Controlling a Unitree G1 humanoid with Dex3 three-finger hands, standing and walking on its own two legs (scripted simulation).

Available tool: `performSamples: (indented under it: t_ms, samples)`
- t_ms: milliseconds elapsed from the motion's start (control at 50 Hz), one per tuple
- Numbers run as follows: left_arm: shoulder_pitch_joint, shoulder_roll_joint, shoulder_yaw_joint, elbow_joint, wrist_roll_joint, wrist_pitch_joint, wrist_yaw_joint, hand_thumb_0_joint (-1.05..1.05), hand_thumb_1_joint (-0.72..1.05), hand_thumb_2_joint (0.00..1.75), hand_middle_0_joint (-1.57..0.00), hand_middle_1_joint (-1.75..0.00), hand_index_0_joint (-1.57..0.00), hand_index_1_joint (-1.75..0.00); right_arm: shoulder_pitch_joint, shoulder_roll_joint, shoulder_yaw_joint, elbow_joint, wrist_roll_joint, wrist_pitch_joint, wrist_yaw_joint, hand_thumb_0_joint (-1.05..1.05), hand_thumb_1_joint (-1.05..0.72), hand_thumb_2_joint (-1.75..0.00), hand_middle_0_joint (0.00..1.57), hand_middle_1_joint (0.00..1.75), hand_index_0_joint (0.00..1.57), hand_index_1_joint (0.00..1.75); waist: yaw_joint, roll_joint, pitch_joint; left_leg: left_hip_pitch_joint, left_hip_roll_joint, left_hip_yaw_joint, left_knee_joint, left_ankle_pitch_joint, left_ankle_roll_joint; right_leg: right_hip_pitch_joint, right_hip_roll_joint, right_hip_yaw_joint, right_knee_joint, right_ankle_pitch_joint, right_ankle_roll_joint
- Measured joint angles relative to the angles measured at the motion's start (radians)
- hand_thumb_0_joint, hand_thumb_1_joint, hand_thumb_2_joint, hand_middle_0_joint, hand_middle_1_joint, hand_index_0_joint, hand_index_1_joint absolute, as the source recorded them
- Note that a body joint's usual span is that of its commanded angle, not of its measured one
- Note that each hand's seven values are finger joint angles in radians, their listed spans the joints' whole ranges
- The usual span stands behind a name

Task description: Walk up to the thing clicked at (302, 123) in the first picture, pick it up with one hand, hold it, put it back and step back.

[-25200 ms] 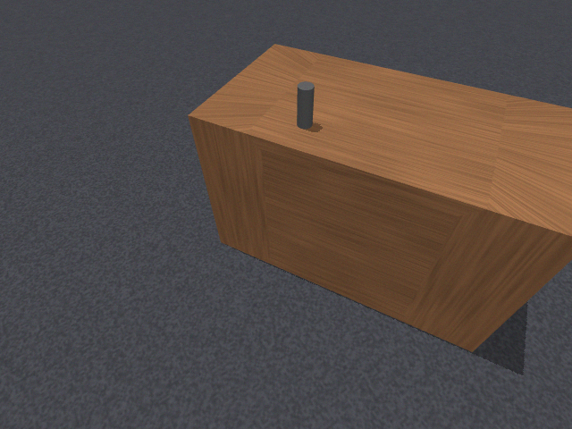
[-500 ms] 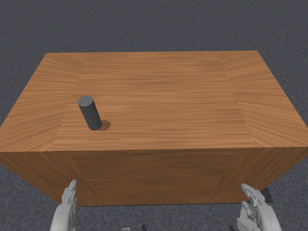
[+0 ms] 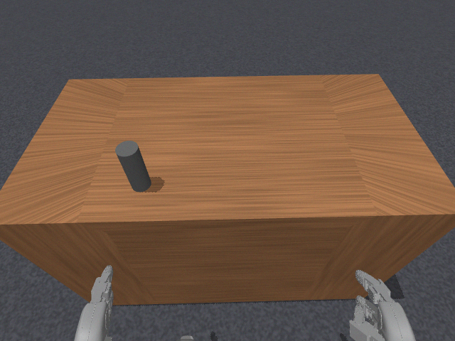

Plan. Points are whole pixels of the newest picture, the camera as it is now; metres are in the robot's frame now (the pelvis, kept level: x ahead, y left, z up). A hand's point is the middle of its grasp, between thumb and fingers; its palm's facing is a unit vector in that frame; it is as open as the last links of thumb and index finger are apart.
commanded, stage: home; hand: left
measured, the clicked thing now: (134, 167) +0.48 +0.23 +0.00
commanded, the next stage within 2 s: stand in 1.28 s
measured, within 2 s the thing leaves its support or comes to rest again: neither
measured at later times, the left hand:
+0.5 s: hand (133, 321) +0.18 +0.18 -0.04, palm faces +0.12 -0.96 -0.24, open 17.6 cm
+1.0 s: hand (132, 332) +0.17 +0.18 -0.04, palm faces +0.13 -0.96 -0.26, open 17.5 cm
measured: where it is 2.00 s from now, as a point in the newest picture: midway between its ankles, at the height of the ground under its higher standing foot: outside the picture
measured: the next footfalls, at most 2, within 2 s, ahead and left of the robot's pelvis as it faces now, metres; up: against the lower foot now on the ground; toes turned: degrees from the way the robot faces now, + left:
none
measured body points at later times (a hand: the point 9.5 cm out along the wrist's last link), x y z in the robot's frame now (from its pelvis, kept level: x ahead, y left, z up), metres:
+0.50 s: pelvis +0.01 +0.00 +0.00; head +0.04 +0.00 +0.45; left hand +0.17 +0.23 -0.02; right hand +0.17 -0.23 -0.02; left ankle +0.02 +0.15 -0.67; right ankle -0.02 -0.15 -0.67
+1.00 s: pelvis +0.00 +0.00 +0.00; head +0.03 +0.00 +0.45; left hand +0.16 +0.23 -0.02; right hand +0.15 -0.25 -0.06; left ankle +0.02 +0.15 -0.67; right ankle -0.02 -0.15 -0.67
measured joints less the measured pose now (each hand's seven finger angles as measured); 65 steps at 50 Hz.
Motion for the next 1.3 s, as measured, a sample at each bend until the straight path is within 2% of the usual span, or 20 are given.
performSamples:
  t_ms: [760, 840, 1000, 1060, 1100, 1180, 1300]
  samples:
    - [0.005, 0.001, 0.001, 0.000, 0.003, 0.006, 0.003, -0.01, -0.55, 0.05, -0.06, -0.05, -0.05, -0.05, 0.002, -0.004, -0.003, -0.016, -0.002, 0.020, 0.003, 0.01, -0.90, -0.90, 0.20, 0.30, 0.20, 0.30, 0.003, 0.001, 0.002, 0.000, 0.000, 0.001, -0.006, 0.001, -0.002, -0.002, 0.000, 0.000, -0.001, -0.001, -0.002]
    - [0.024, 0.001, 0.003, -0.011, 0.004, 0.016, 0.020, -0.01, -0.54, 0.06, -0.06, -0.06, -0.05, -0.05, -0.070, -0.023, 0.012, 0.139, 0.005, -0.015, -0.011, 0.01, -0.90, -0.90, 0.20, 0.30, 0.20, 0.30, -0.014, 0.005, 0.008, 0.012, 0.008, -0.009, -0.006, 0.000, -0.005, 0.017, 0.008, -0.009, -0.013, 0.003, -0.005]
    - [0.027, 0.009, -0.011, -0.011, 0.005, 0.039, 0.048, -0.01, -0.54, 0.06, -0.06, -0.06, -0.05, -0.05, -0.141, -0.028, 0.003, 0.346, 0.002, -0.062, -0.039, 0.01, -0.90, -0.90, 0.20, 0.30, 0.20, 0.30, -0.017, 0.017, 0.024, 0.032, 0.014, -0.023, -0.006, 0.000, -0.007, 0.047, 0.015, -0.023, -0.029, 0.009, -0.008]
    - [-0.080, 0.058, -0.023, 0.175, 0.087, -0.011, 0.006, -0.01, -0.55, 0.05, -0.06, -0.06, -0.05, -0.05, -0.213, -0.051, 0.007, 0.505, -0.082, -0.110, -0.001, 0.01, -0.90, -0.90, 0.20, 0.30, 0.20, 0.30, -0.010, 0.015, 0.104, 0.109, 0.006, -0.018, -0.031, 0.011, 0.001, 0.120, 0.007, -0.021, -0.045, 0.014, -0.015]
    - [-0.143, 0.096, -0.025, 0.317, 0.103, -0.017, -0.025, -0.01, -0.55, 0.05, -0.06, -0.06, -0.05, -0.05, -0.251, -0.077, 0.010, 0.603, -0.102, -0.119, 0.030, 0.01, -0.90, -0.90, 0.20, 0.30, 0.20, 0.30, -0.010, 0.014, 0.129, 0.145, 0.000, -0.013, -0.050, 0.020, 0.007, 0.152, 0.001, -0.017, -0.055, 0.018, -0.018]
    - [-0.192, 0.140, -0.002, 0.501, 0.089, -0.025, -0.058, -0.01, -0.53, 0.06, -0.06, -0.06, -0.05, -0.06, -0.273, -0.113, -0.013, 0.717, -0.087, -0.137, 0.070, 0.01, -0.90, -0.90, 0.20, 0.30, 0.20, 0.30, -0.008, 0.013, 0.157, 0.194, -0.006, -0.005, -0.079, 0.030, 0.013, 0.195, -0.005, -0.012, -0.075, 0.025, -0.017]
    - [-0.189, 0.166, 0.027, 0.669, 0.081, -0.031, -0.070, -0.01, -0.53, 0.06, -0.06, -0.06, -0.05, -0.06, -0.258, -0.140, -0.045, 0.824, -0.080, -0.149, 0.083, 0.01, -0.90, -0.90, 0.20, 0.30, 0.20, 0.30, -0.003, 0.010, 0.165, 0.248, -0.004, 0.001, -0.131, 0.043, 0.017, 0.247, -0.004, -0.008, -0.129, 0.043, -0.019]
